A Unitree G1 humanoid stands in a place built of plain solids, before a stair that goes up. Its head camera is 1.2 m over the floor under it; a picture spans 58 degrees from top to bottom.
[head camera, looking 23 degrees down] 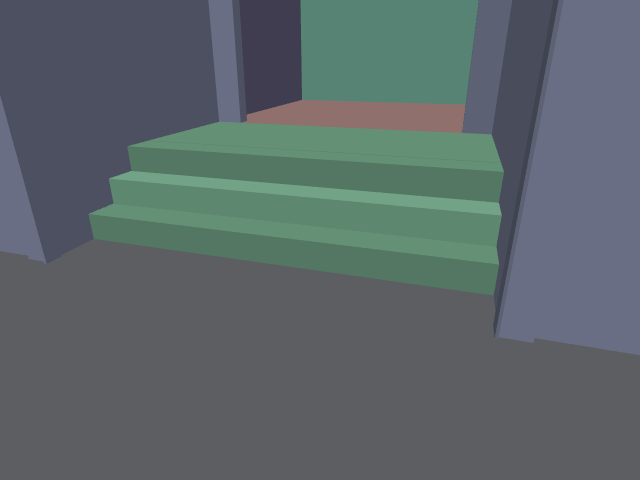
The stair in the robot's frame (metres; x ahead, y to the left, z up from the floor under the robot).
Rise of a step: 0.19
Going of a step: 0.25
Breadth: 2.70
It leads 17 degrees to the right of straight ahead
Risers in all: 3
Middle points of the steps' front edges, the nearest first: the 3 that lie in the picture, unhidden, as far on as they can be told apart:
2.45 0.33 0.19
2.68 0.26 0.38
2.92 0.19 0.57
